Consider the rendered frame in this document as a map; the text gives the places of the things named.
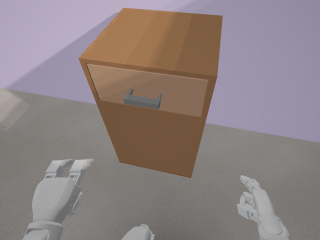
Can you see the robot left forearm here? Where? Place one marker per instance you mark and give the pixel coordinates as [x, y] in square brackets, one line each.
[43, 230]

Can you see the drawer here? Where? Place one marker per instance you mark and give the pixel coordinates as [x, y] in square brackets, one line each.
[180, 94]

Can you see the robot right forearm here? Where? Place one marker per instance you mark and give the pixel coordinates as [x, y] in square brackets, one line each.
[271, 227]

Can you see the left robot hand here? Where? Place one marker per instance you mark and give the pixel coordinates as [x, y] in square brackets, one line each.
[56, 197]

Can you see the right robot hand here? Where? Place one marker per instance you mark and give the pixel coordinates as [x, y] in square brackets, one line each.
[259, 201]

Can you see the left robot shin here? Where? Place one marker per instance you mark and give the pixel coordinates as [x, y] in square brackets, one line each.
[144, 225]

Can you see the handle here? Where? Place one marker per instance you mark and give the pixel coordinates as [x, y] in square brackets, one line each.
[152, 103]

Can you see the robot left thigh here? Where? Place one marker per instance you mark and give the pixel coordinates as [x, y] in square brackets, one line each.
[139, 233]

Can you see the cabinet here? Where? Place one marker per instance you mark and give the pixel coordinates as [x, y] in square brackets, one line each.
[165, 42]

